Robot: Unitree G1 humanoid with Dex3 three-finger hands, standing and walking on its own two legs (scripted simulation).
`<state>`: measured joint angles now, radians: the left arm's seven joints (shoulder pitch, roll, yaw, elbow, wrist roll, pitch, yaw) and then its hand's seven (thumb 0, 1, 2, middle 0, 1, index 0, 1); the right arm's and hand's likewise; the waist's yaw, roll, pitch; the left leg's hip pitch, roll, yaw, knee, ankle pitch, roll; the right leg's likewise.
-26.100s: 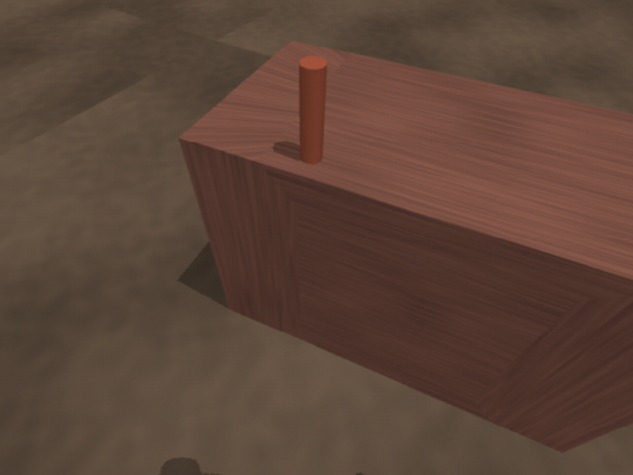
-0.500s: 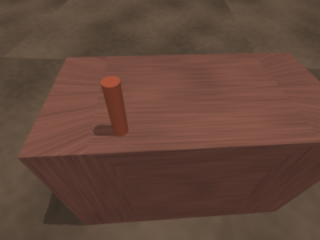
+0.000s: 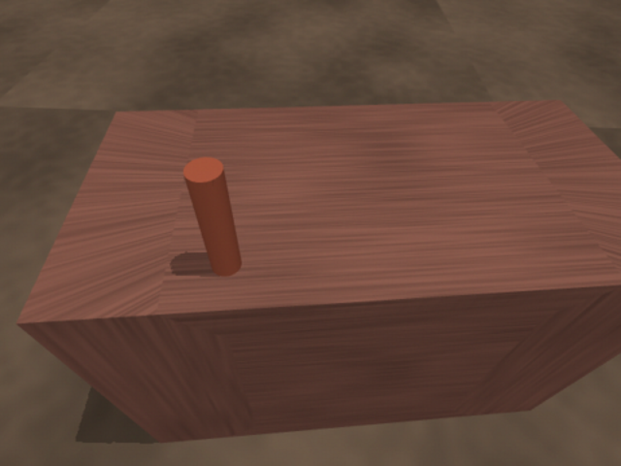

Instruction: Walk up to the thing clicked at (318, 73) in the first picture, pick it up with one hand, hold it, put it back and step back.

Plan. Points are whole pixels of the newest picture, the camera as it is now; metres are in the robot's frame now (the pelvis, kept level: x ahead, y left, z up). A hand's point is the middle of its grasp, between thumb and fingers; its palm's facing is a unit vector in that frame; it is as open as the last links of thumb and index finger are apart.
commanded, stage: home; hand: left
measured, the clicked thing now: (216, 223) +0.42 +0.13 +0.07
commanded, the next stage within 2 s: stand in 0.30 s
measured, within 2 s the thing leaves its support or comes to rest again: neither
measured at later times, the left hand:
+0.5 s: hand out of the picture +0.06 +0.26 -0.16, palm faces -0.04 -0.93 -0.35, open 17.3 cm
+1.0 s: hand out of the picture +0.07 +0.26 -0.16, palm faces -0.06 -0.94 -0.34, open 7.8 cm
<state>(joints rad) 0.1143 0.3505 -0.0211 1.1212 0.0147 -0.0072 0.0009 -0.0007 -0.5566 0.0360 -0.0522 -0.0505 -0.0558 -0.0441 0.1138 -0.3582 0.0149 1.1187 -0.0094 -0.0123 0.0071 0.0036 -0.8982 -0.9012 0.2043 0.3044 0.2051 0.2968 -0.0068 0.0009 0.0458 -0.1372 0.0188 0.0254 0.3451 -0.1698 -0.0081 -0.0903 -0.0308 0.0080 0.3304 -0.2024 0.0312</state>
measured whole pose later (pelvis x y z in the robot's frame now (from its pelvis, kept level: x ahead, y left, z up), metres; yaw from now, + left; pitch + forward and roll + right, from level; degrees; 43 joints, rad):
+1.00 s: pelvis +0.00 +0.00 +0.00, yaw +0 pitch -2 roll +0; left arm 0.14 0.35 -0.02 1.11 0.02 0.00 0.00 0.01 0.81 0.88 -0.20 -0.30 -0.20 -0.30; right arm 0.12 -0.35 0.00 1.13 -0.01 -0.01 0.01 0.00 -0.90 -0.90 0.20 0.30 0.20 0.30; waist -0.01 0.00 0.05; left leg -0.13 0.01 0.03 0.33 -0.16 0.00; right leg -0.09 -0.04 0.01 0.32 -0.20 0.04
